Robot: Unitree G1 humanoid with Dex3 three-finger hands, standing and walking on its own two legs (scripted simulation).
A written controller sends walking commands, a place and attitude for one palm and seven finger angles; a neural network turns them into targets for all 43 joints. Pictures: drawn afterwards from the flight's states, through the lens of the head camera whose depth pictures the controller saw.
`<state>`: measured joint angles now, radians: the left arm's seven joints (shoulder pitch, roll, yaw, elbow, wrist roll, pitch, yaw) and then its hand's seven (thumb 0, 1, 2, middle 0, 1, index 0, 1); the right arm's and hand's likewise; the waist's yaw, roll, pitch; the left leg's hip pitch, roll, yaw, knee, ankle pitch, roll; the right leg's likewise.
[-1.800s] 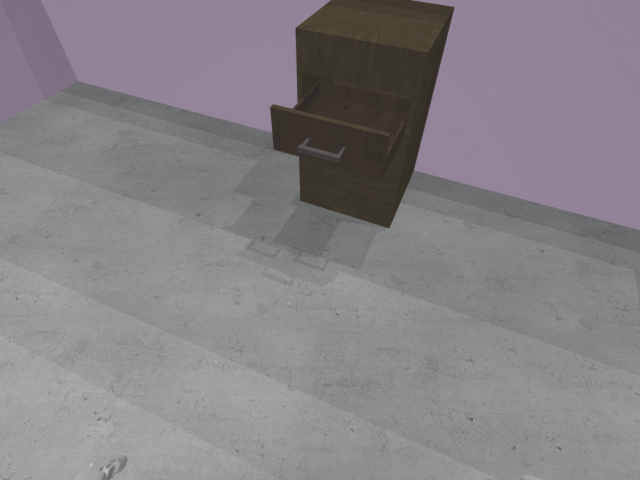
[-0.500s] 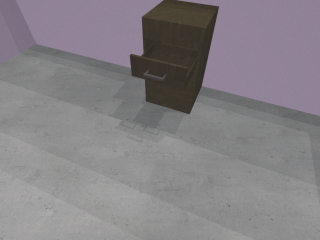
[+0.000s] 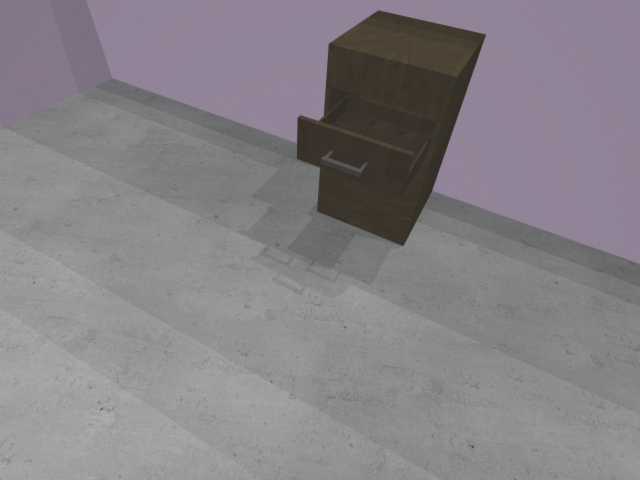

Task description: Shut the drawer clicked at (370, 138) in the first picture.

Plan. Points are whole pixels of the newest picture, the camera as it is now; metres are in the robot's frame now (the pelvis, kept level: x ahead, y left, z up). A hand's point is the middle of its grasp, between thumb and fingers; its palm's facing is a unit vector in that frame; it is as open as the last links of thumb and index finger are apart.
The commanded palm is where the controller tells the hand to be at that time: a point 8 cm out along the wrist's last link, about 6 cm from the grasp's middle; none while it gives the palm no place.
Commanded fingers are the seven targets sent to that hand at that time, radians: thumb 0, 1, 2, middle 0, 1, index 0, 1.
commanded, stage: walk to a spot facing it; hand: left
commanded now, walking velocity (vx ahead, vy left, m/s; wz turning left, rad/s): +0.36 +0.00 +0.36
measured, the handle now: (344, 163) +1.06 -0.03 -0.24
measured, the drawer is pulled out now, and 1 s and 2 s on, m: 0.25 0.25 0.25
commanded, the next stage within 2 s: turn to face it in 0.76 s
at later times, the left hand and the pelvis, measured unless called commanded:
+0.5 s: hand (163, 440) +0.21 +0.25 -0.18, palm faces +0.08 -0.99 -0.12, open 7.4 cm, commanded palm none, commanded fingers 0.00 0.90 0.90 -0.20 -0.30 -0.20 -0.30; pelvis +0.16 +0.08 +0.00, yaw +3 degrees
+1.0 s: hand (198, 361) +0.34 +0.23 -0.17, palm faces +0.11 -0.97 -0.20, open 7.3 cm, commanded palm none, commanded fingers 0.00 0.90 0.90 -0.20 -0.30 -0.20 -0.30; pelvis +0.37 +0.05 +0.00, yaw +2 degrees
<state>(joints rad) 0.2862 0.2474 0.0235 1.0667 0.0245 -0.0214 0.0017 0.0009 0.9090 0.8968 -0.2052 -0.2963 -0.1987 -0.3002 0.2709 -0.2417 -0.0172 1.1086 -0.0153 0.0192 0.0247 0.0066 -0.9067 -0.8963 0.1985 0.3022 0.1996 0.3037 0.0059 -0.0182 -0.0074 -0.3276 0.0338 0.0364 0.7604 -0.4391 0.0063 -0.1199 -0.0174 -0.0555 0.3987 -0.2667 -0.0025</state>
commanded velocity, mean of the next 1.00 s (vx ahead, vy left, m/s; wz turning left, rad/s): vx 0.28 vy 0.00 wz -0.05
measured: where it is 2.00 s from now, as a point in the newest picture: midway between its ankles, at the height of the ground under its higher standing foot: (288, 445)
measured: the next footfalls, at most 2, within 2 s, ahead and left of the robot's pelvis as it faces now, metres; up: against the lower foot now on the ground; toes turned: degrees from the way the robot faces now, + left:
left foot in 0.10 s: +0.09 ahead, +0.13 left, +0.00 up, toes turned +8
right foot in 0.70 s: +0.41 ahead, +0.00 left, +0.00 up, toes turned -3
